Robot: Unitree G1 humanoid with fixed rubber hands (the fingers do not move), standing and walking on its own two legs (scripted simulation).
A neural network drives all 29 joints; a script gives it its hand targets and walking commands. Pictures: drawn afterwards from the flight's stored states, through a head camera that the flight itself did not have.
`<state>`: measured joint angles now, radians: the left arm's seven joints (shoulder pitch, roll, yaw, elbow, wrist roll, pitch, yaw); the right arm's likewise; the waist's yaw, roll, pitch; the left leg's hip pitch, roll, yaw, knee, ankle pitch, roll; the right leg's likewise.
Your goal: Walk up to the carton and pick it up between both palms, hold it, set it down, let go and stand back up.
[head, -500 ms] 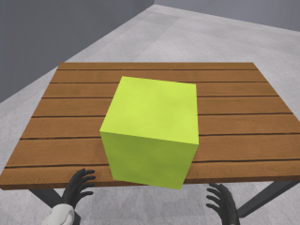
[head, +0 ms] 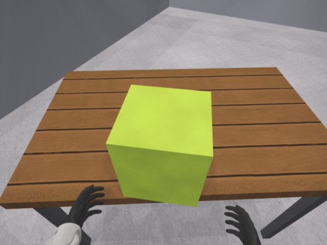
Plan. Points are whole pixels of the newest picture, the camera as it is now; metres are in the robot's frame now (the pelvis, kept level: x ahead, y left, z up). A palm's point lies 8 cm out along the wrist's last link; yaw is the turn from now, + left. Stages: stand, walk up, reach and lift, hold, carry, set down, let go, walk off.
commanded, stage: let go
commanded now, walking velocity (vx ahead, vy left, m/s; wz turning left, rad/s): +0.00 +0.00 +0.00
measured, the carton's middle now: (164, 147) +0.37 +0.00 +0.04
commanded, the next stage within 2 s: stand in 0.34 s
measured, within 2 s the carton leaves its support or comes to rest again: neither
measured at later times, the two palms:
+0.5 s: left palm (77, 221) +0.20 +0.21 -0.02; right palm out of the picture +0.15 -0.24 -0.08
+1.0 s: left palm (76, 223) +0.19 +0.21 -0.03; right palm out of the picture +0.14 -0.27 -0.09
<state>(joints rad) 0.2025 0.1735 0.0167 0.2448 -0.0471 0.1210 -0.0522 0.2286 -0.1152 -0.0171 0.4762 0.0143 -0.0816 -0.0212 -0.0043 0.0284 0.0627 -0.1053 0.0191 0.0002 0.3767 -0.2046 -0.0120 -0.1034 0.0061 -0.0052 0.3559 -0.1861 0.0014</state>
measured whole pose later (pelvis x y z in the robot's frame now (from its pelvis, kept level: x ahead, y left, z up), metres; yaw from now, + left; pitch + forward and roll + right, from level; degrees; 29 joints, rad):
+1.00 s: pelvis -0.01 -0.01 -0.02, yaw +0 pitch -3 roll +1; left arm 0.21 0.27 -0.02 0.31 0.00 -0.12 -0.07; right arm 0.20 -0.31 -0.02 0.63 -0.01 -0.02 0.05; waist 0.00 -0.01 0.06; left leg -0.22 0.00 0.00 0.55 -0.28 0.00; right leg -0.25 -0.01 -0.01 0.60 -0.30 -0.01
